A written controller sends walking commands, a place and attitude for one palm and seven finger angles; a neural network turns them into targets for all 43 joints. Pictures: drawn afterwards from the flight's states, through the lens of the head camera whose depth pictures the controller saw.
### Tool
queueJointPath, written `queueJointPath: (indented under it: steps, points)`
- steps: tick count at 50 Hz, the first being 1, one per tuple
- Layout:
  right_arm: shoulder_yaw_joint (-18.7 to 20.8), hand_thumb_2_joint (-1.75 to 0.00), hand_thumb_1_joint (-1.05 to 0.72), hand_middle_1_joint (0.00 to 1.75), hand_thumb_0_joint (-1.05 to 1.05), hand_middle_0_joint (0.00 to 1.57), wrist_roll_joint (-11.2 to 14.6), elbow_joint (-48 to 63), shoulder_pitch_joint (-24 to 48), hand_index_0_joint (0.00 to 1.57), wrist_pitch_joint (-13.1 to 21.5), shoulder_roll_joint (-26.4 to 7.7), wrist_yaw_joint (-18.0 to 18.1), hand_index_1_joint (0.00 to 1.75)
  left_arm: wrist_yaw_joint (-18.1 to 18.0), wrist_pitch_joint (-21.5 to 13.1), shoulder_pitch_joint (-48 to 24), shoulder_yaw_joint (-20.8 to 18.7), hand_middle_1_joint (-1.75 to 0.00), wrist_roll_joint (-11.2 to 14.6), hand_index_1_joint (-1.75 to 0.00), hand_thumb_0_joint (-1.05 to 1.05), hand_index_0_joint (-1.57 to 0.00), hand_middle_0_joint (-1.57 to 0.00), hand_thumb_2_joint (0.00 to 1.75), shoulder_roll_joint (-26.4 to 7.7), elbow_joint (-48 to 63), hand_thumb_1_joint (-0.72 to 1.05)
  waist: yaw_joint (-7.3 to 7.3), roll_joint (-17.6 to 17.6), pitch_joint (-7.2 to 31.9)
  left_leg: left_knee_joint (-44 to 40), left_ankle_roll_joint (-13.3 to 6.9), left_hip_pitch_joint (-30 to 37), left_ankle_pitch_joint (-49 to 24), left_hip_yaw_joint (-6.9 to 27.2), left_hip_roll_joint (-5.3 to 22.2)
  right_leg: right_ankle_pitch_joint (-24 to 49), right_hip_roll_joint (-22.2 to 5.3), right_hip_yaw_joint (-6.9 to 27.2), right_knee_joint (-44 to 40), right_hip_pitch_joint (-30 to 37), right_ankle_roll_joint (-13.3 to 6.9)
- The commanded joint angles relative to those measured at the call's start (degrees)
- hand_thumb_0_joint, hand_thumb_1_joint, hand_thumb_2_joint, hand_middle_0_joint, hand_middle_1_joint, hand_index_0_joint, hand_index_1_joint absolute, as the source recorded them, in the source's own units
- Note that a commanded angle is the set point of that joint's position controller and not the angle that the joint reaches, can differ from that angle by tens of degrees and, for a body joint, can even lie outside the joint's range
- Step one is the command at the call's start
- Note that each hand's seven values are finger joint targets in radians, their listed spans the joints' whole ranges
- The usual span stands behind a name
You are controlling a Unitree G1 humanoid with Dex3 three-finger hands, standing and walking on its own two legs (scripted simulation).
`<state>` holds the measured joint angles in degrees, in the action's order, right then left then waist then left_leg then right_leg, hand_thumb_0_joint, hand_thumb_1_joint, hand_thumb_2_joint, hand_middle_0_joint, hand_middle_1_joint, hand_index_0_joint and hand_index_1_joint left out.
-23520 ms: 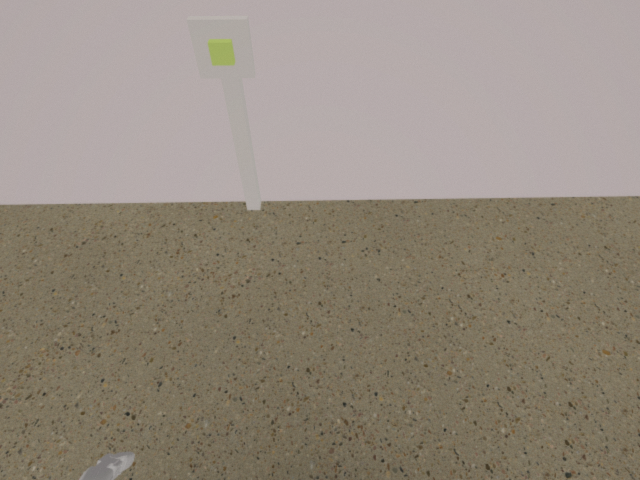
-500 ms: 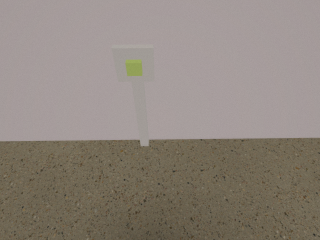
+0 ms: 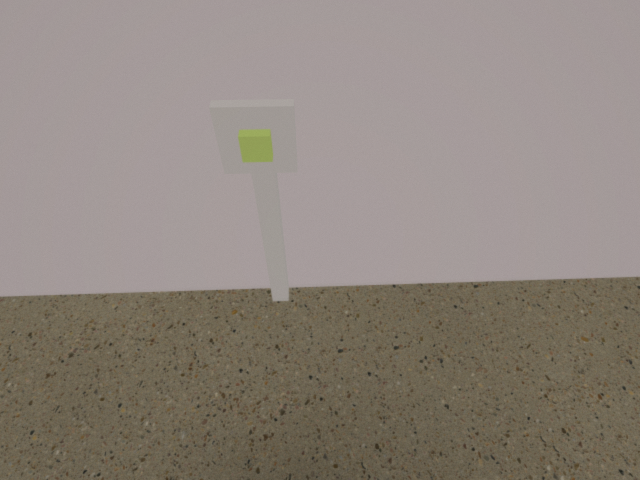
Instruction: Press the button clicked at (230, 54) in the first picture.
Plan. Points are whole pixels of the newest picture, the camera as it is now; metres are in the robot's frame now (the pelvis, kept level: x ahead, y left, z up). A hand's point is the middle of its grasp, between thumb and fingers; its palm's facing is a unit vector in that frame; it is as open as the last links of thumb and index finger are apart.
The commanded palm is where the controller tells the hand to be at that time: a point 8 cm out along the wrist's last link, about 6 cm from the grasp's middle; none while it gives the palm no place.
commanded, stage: let the arm hang, fingers relaxed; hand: left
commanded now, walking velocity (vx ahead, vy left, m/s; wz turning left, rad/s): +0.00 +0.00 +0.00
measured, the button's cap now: (256, 145) +0.79 +0.19 -0.05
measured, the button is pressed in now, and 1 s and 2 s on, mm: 0 0 0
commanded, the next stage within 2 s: stand and wait in 0.02 s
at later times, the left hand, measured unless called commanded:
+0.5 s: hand out of the picture -0.01 +0.16 -0.17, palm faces +0.05 -0.98 -0.19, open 7.4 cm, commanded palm none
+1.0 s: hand out of the picture +0.01 +0.15 -0.17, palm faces +0.04 -0.98 -0.20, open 7.4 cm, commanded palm none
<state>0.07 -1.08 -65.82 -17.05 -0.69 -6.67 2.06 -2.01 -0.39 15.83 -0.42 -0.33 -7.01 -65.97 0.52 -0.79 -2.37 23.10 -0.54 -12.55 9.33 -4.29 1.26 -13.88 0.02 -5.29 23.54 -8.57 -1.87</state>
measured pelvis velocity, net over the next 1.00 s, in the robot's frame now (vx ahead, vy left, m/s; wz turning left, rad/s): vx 0.02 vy -0.02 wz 0.00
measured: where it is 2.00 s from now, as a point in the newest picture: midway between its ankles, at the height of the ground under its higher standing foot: outside the picture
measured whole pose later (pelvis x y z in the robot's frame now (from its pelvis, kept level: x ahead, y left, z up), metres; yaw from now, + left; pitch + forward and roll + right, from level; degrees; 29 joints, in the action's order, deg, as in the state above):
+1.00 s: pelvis +0.02 -0.02 +0.00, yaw +0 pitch -2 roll +0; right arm 0.3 -1.0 -66.3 -15.1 -0.6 -8.2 2.3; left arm -2.0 -1.0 15.6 -0.5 -0.2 -7.8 -66.4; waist 0.4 -0.8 -3.2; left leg 21.8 1.0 -10.0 10.1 -3.7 2.4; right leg -14.3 1.4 -5.7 21.0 -5.4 -3.0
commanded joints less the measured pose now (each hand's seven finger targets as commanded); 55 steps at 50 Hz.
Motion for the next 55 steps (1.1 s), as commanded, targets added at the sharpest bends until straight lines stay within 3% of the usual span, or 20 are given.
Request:
queueJointPath:
  steps: [1, 8, 19, 31, 39, 42, 55]
  points:
    - [0.57, -0.9, -0.9, 0.3, 0.0, 0.2, -0.06, 0.8, -3.6, 0.2, 0.78, -4.87, 0.17, 0.3, -0.31, -0.71, 5.07, -0.83, -0.3, -0.12, -0.3, 0.0, -0.2, -0.2, 0.9, -5.89, 0.88, 0.9, -0.24, 1.16, -1.66, -3.82, -0.94, 1.64, -2.74, 5.82, 4.79, 2.53, -6.51, 6.53, -6.35, -3.07, -0.92]
    - [0.57, -0.9, -0.9, 0.3, 0.0, 0.2, -0.03, 0.58, -2.96, 0.2, 0.8, -5.05, 0.32, 0.3, -0.38, -0.75, 5.44, -0.8, -0.3, -0.11, -0.3, 0.0, -0.2, -0.2, 0.9, -5.56, 0.47, 0.9, -0.22, -0.32, -2.57, -3.87, -0.94, 2.55, -4.2, 5.68, 4.98, 3.95, -6.46, 6.46, -6.61, -3.11, -0.85]
    - [0.64, -0.9, -0.9, 0.3, 0.0, 0.2, 0.06, 0.77, -2.43, 0.2, 0.66, -5.74, 0.3, 0.3, -0.41, -0.88, 5.63, -0.76, -0.3, -0.13, -0.3, 0.0, -0.2, -0.2, 0.9, -6.14, 0.33, 0.9, -0.22, 1.74, -2.86, -3.86, -0.86, 3.11, -3.84, 5.68, 4.97, 3.66, -6.44, 6.47, -7.59, -2.72, -0.75]
    - [0.58, -0.9, -0.9, 0.3, 0.0, 0.2, -0.01, 0.5, -2.07, 0.2, 0.91, -6.06, 0.38, 0.3, -0.34, -1.02, 4.98, -0.79, -0.3, -0.01, -0.3, 0.0, -0.2, -0.2, 0.9, -6.64, 0.49, 0.9, -0.29, 0.06, -2.19, -3.83, -0.74, 3.68, -5.77, 5.57, 5.09, 6.91, -6.71, 6.53, -7.43, -1.22, -0.83]
    - [0.77, -0.9, -0.9, 0.3, 0.0, 0.2, 0.05, 0.31, -1.98, 0.2, 0.72, -6.66, 0.4, 0.3, -0.39, -1.1, 4.6, -0.9, -0.3, -0.03, -0.3, 0.0, -0.2, -0.2, 0.9, -7.38, 0.66, 0.9, -0.3, 2.14, -2.88, -3.61, -0.57, 3.76, -5.11, 5.25, 5.12, 7.5, -6.73, 6.44, -7.93, -1.39, -0.54]
    - [0.68, -0.9, -0.9, 0.3, 0.0, 0.2, -0.03, 0.13, -2.02, 0.2, 0.58, -6.32, 0.39, 0.3, -0.35, -0.99, 4.33, -0.83, -0.3, 0.02, -0.3, 0.0, -0.2, -0.2, 0.9, -7.07, 0.64, 0.9, -0.15, 1.27, -3.71, -3.73, -0.38, 3.25, -3.83, 5.1, 4.98, 5.89, -6.82, 6.75, -8.37, -1.85, -0.53]
    - [0.88, -0.9, -0.9, 0.3, 0.0, 0.2, -0.02, 0.49, -0.84, 0.2, 0.81, -7.49, 0.49, 0.3, -0.24, -1.17, 3.33, -1.1, -0.3, -0.02, -0.3, 0.0, -0.2, -0.2, 0.9, -8.09, 0.78, 0.9, -0.16, 0.86, -2.16, -3.68, -0.48, 4.52, -5.87, 5.2, 5.37, 9.23, -6.87, 6.74, -8.05, -0.55, -0.67]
